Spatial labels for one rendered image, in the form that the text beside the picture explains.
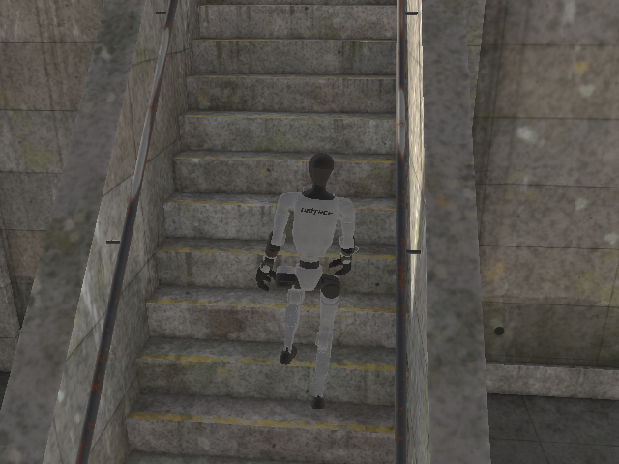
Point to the stairs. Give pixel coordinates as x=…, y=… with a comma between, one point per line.
x=275, y=82

